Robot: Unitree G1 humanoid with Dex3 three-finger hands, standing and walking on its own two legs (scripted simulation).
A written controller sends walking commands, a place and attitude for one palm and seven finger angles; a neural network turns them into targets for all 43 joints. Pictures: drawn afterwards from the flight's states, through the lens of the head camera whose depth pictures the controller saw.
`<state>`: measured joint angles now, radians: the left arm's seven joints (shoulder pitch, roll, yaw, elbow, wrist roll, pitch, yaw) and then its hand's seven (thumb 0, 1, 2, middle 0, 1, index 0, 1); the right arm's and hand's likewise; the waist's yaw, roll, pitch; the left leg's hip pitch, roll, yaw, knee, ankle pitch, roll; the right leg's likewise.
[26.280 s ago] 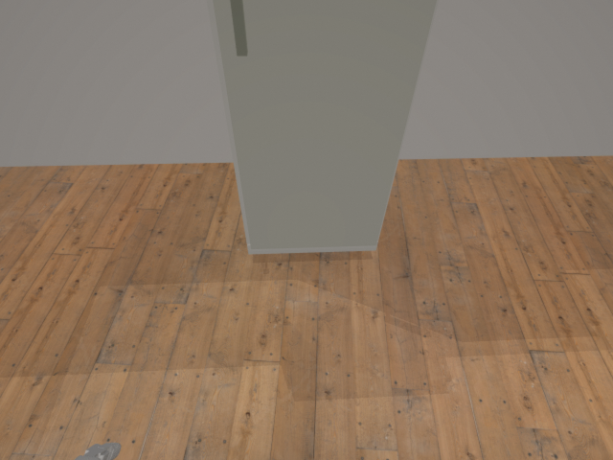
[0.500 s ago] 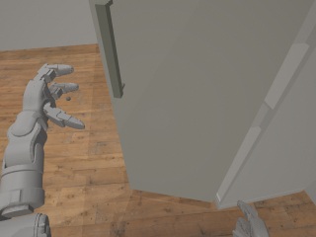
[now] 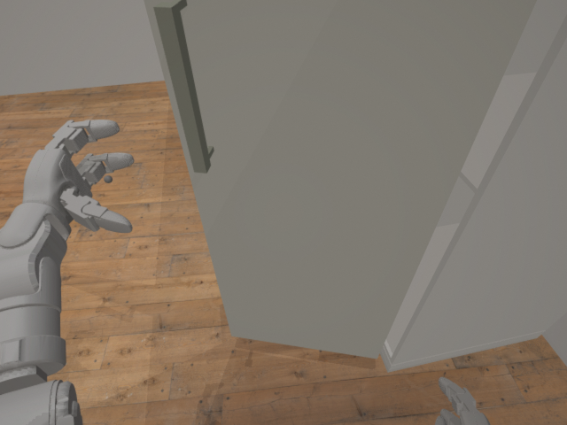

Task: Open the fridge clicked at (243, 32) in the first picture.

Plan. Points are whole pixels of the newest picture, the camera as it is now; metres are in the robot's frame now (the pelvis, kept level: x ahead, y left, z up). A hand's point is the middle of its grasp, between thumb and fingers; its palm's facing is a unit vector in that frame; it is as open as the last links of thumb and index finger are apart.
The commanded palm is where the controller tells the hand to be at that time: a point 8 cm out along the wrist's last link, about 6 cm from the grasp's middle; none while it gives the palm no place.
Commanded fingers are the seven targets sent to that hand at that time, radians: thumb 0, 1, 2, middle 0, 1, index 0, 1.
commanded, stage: draw the hand back to the body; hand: left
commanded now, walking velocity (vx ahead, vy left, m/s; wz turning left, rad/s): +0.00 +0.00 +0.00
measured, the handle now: (192, 94) +0.52 +0.18 +0.24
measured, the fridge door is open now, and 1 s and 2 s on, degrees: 69 69 69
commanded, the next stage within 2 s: step back with the hand held close in 1.50 s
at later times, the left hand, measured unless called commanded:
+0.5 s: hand (76, 227) +0.28 +0.27 +0.18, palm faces +0.27 -0.95 -0.15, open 14.4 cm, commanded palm +0.23 +0.31 +0.19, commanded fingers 0.00 -0.19 0.38 -0.24 -0.94 -0.24 -0.94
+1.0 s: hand (55, 271) +0.24 +0.28 +0.16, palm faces +0.45 -0.81 -0.37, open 10.0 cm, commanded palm +0.18 +0.31 +0.18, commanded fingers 0.00 0.72 0.81 -0.21 -0.41 -0.21 -0.41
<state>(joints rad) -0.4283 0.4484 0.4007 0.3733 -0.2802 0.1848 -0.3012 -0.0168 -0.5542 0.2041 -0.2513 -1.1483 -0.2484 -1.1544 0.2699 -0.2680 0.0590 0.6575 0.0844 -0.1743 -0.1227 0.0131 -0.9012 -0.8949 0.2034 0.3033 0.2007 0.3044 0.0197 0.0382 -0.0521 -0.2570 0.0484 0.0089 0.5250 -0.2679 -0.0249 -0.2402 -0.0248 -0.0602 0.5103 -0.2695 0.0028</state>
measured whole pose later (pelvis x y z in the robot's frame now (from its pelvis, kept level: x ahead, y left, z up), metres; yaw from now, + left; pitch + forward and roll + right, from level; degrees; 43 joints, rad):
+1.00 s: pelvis +0.02 +0.01 +0.01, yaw -1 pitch -4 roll +0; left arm 0.35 0.35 0.35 -0.30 -0.06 -0.08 0.10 0.00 0.36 0.65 -0.23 -0.61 -0.22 -0.61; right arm 0.22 -0.22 0.01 0.67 -0.01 -0.14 -0.09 0.01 -0.90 -0.89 0.20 0.30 0.20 0.30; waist 0.06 0.04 0.01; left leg -0.09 0.04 0.04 0.42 -0.26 -0.01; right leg -0.09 -0.03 -0.04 0.41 -0.25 0.02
